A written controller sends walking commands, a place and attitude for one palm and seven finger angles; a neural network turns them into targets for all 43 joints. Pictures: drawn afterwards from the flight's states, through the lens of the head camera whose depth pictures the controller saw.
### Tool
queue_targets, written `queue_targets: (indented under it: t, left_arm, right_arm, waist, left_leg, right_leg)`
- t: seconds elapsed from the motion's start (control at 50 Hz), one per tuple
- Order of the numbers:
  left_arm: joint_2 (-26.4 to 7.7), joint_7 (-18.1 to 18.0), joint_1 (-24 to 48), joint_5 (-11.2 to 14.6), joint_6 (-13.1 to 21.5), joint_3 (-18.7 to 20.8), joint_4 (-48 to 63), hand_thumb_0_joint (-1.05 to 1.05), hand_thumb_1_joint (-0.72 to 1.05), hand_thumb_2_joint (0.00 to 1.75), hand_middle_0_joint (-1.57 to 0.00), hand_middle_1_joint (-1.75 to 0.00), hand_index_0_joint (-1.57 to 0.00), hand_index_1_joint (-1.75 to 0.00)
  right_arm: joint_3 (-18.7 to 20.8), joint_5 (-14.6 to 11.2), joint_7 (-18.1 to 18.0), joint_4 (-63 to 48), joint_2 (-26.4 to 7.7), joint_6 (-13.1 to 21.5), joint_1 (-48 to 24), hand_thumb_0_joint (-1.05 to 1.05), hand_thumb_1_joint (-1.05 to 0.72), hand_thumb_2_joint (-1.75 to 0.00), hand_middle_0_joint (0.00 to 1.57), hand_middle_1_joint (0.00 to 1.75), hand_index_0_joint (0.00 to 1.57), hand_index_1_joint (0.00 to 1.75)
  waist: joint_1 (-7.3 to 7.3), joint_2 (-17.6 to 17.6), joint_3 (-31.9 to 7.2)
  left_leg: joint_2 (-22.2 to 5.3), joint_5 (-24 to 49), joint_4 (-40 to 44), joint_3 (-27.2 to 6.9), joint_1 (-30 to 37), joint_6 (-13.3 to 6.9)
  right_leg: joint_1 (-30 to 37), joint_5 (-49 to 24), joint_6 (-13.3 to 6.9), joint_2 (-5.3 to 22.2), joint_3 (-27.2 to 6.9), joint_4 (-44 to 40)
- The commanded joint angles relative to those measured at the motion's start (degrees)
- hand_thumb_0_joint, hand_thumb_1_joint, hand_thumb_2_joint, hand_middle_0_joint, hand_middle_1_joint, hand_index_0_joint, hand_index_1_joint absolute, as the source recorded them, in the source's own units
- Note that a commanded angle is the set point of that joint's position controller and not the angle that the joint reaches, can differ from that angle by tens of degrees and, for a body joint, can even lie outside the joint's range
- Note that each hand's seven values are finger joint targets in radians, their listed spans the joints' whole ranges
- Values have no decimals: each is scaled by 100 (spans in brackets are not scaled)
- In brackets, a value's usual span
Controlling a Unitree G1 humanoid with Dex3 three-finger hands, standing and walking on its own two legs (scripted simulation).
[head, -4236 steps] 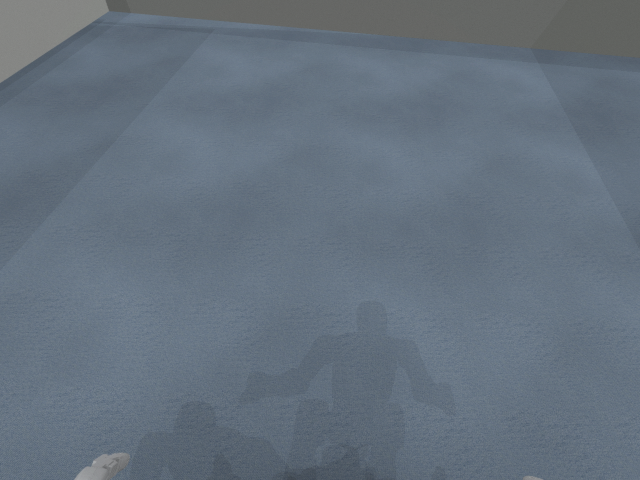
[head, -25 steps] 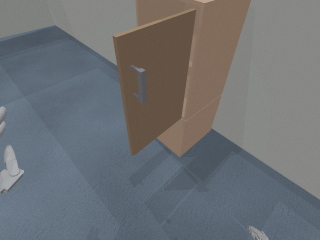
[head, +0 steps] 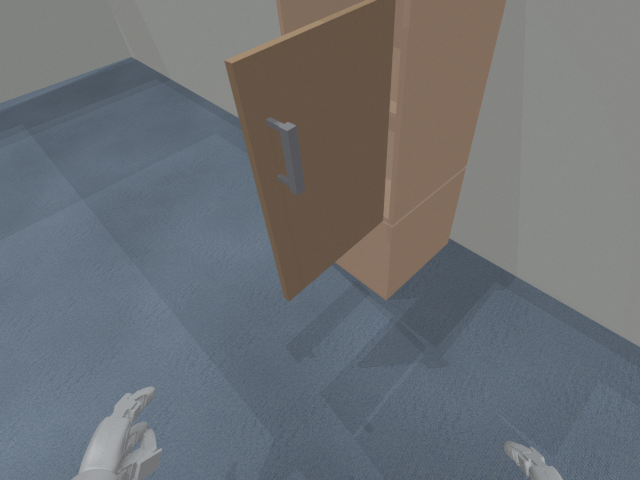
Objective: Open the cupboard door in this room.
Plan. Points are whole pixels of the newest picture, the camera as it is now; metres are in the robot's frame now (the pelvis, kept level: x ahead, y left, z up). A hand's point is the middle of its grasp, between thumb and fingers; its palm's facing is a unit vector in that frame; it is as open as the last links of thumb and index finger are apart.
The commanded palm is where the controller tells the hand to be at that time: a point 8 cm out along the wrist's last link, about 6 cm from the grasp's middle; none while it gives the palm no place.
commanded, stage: let the arm hang, fingers relaxed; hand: left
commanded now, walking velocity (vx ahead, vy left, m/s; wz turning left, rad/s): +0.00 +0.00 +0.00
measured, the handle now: (285, 156) +0.61 +0.09 +0.09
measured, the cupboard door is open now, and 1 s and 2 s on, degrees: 92 92 92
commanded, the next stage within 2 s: look to check the result in 0.92 s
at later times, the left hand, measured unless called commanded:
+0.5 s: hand out of the picture -0.07 +0.19 -0.15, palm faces +0.04 -0.97 -0.24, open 7.3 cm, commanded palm none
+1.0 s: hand out of the picture -0.03 +0.16 -0.16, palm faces +0.04 -0.99 -0.16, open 7.4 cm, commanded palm none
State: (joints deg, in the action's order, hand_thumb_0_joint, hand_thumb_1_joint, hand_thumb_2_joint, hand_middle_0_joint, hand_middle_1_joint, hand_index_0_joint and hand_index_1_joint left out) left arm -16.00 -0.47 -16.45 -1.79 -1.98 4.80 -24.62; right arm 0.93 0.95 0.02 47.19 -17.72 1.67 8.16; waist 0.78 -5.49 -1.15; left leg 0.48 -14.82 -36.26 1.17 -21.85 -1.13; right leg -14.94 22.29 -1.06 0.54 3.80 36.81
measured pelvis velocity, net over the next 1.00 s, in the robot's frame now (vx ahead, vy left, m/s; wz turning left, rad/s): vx -0.01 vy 0.00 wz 0.00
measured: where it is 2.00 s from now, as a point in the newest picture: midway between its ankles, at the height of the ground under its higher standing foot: outside the picture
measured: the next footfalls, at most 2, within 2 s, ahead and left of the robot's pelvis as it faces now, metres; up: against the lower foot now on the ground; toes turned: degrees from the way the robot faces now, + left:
none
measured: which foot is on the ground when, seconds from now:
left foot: down 0.00-1.00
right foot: down 0.00-1.00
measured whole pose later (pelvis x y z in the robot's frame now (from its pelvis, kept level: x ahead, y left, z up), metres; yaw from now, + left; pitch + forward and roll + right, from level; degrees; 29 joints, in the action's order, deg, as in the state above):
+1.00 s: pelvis -0.01 +0.00 +0.02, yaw +0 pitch -2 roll +0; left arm -5.8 -1.8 -17.0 -0.3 -0.2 0.8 -65.5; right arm 0.7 1.2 -2.3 65.4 -6.9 -0.9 17.9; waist 1.1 -0.9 2.7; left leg 0.5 -8.1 -24.7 1.3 -15.0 -1.2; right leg -8.6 15.6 -1.1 0.2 3.6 25.9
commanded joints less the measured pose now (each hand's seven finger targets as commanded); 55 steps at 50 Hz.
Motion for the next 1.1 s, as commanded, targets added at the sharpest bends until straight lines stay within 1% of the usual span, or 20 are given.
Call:
queue_targets:
  t: [0.0,0.04,0.06,0.08,0.14,0.16,0.18,0.2,0.24,0.26,0.3,0.32,0.36,0.44,0.58,0.66,0.8,0.94,0.96,1.08]
  left_arm:
    - [-548,-43,172,27,217,-81,-675,0,90,90,-20,-30,-20,-30]
    - [-454,-74,156,76,190,-186,-1274,0,90,90,-20,-30,-20,-30]
    - [-467,-90,66,83,184,-205,-1558,0,90,90,-20,-30,-20,-30]
    - [-417,-92,-30,100,194,-221,-1855,0,90,90,-20,-30,-20,-30]
    - [-245,-98,-234,132,225,-203,-2560,0,90,90,-20,-30,-20,-30]
    - [-246,-105,-277,130,229,-206,-2735,0,90,90,-20,-30,-20,-30]
    - [-225,-96,-275,145,225,-248,-2914,0,90,90,-20,-30,-20,-30]
    - [-201,-92,-272,152,230,-256,-3060,0,90,90,-20,-30,-20,-30]
    - [-128,-87,-308,155,237,-286,-3312,0,90,90,-20,-30,-20,-30]
    - [-106,-93,-311,150,243,-303,-3415,0,90,90,-20,-30,-20,-30]
    - [6,-103,-331,146,240,-333,-3608,0,90,90,-20,-30,-20,-30]
    - [34,-108,-354,147,232,-339,-3684,0,90,90,-20,-30,-20,-30]
    - [78,-123,-446,143,229,-344,-3807,0,90,90,-20,-30,-20,-30]
    - [159,-143,-556,139,211,-344,-3960,0,90,90,-20,-30,-20,-30]
    - [256,-173,-650,125,195,-315,-4007,0,90,90,-20,-30,-20,-30]
    - [309,-185,-696,123,216,-293,-3998,0,90,90,-20,-30,-20,-30]
    - [374,-186,-626,134,235,-279,-3987,0,90,90,-20,-30,-20,-30]
    - [427,-187,-597,138,247,-273,-4001,0,90,90,-20,-30,-20,-30]
    - [421,-192,-614,134,253,-271,-4012,0,90,90,-20,-30,-20,-30]
    - [435,-196,-586,141,280,-290,-4038,0,90,90,-20,-30,-20,-30]
  right_arm:
    - [76,93,-39,-265,-333,-73,155,0,-90,-90,20,30,20,30]
    - [9,104,-41,-21,-218,-146,180,0,-90,-90,20,30,20,30]
    - [-11,91,-46,63,-238,-160,164,0,-90,-90,20,30,20,30]
    - [-27,81,-61,186,-156,-165,169,0,-90,-90,20,30,20,30]
    - [-30,64,-126,512,7,-191,336,0,-90,-90,20,30,20,30]
    - [-18,51,-146,575,13,-210,422,0,-90,-90,20,30,20,30]
    - [-22,41,-155,693,42,-224,482,0,-90,-90,20,30,20,30]
    - [-18,30,-165,788,87,-235,572,0,-90,-90,20,30,20,30]
    - [-4,23,-181,936,116,-253,701,0,-90,-90,20,30,20,30]
    - [15,10,-186,996,84,-258,784,0,-90,-90,20,30,20,30]
    - [20,16,-198,1162,132,-263,921,0,-90,-90,20,30,20,30]
    - [23,19,-201,1224,149,-273,981,0,-90,-90,20,30,20,30]
    - [31,21,-204,1324,158,-275,1045,0,-90,-90,20,30,20,30]
    - [28,36,-200,1482,294,-280,1160,0,-90,-90,20,30,20,30]
    - [19,55,-195,1636,483,-276,1279,0,-90,-90,20,30,20,30]
    - [27,47,-200,1654,563,-249,1309,0,-90,-90,20,30,20,30]
    - [22,52,-215,1698,652,-221,1358,0,-90,-90,20,30,20,30]
    - [28,46,-233,1693,639,-211,1344,0,-90,-90,20,30,20,30]
    - [37,32,-235,1666,629,-213,1346,0,-90,-90,20,30,20,30]
    - [29,26,-239,1686,625,-198,1288,0,-90,-90,20,30,20,30]
  waist:
    - [44,1569,-79]
    - [37,410,-33]
    - [-43,13,-12]
    - [-79,-179,-41]
    - [-74,-679,-88]
    - [-86,-565,-46]
    - [-58,-629,-24]
    - [-37,-551,8]
    - [-24,-202,180]
    - [-11,117,285]
    - [15,381,487]
    - [21,470,583]
    - [4,459,634]
    - [-11,721,744]
    - [-39,611,876]
    - [-72,566,800]
    - [-45,328,766]
    - [-29,316,676]
    - [-31,416,647]
    - [-9,524,581]
  left_leg:
    - [-380,1322,377,-441,781,-113]
    - [-495,1404,804,-577,871,-118]
    - [-548,1344,980,-698,744,-155]
    - [-569,1200,1091,-716,643,-167]
    - [-542,847,1198,-662,707,-106]
    - [-552,846,1170,-670,747,-103]
    - [-561,679,1227,-664,791,-92]
    - [-571,568,1293,-687,786,-88]
    - [-568,361,1369,-687,791,-81]
    - [-594,366,1389,-694,854,-84]
    - [-590,224,1479,-698,895,-95]
    - [-591,114,1520,-682,897,-93]
    - [-602,2,1603,-686,923,-105]
    - [-588,-183,1724,-669,848,-117]
    - [-558,-355,1817,-655,655,-124]
    - [-538,-174,1791,-623,650,-130]
    - [-520,8,1773,-613,682,-103]
    - [-541,147,1752,-617,796,-98]
    - [-549,191,1717,-612,835,-104]
    - [-563,652,1604,-529,1038,-99]
  right_leg:
    - [-243,-1608,-370,819,-769,-1128]
    - [-76,-1274,-251,615,-696,-1111]
    - [149,-1091,-186,518,-634,-1144]
    - [368,-1039,-177,508,-639,-1235]
    - [580,-1001,-255,525,-668,-1501]
    - [598,-1047,-264,523,-634,-1596]
    - [562,-940,-282,547,-645,-1681]
    - [559,-851,-287,535,-632,-1743]
    - [440,-657,-292,531,-610,-1871]
    - [353,-589,-287,512,-581,-1935]
    - [171,-409,-281,515,-575,-2009]
    - [93,-289,-272,503,-559,-2033]
    - [30,-182,-265,472,-535,-2020]
    - [-58,-15,-230,448,-540,-1965]
    - [-131,109,-201,423,-540,-1853]
    - [-48,-75,-204,444,-544,-1817]
    - [22,-320,-209,457,-535,-1781]
    - [92,-503,-205,455,-528,-1784]
    - [96,-501,-205,447,-525,-1800]
    - [141,-792,-192,504,-528,-1841]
